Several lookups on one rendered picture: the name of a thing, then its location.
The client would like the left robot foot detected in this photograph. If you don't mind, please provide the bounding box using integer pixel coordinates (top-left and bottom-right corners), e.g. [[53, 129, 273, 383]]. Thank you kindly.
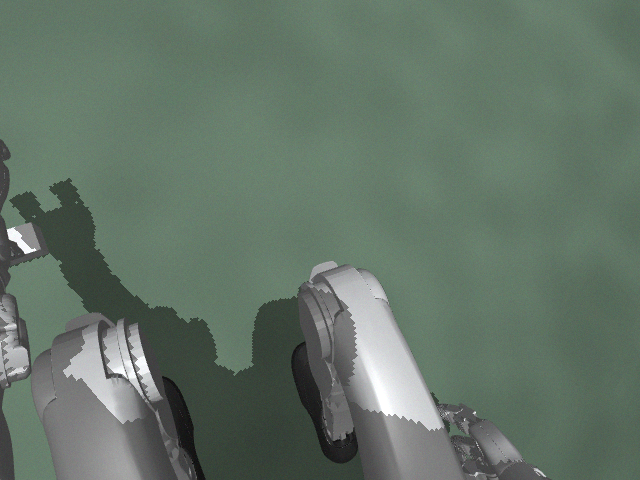
[[162, 376, 206, 480]]

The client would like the right robot hand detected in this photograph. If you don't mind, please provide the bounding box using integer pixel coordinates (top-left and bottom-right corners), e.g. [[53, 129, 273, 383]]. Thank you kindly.
[[436, 403, 526, 480]]

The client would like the left robot hand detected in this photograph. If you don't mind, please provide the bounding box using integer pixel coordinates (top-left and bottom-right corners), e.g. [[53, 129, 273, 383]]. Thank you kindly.
[[0, 139, 25, 261]]

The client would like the left robot arm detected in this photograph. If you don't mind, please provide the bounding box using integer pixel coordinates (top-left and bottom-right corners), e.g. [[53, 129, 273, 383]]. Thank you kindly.
[[0, 215, 32, 480]]

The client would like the right robot foot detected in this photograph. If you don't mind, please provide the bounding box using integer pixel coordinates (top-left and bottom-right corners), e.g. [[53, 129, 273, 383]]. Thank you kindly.
[[291, 341, 358, 464]]

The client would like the right robot arm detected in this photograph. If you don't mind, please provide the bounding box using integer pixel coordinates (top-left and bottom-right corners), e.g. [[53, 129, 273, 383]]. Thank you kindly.
[[499, 463, 551, 480]]

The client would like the small box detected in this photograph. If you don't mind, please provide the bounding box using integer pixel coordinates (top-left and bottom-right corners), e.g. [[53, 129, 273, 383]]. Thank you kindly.
[[7, 222, 49, 266]]

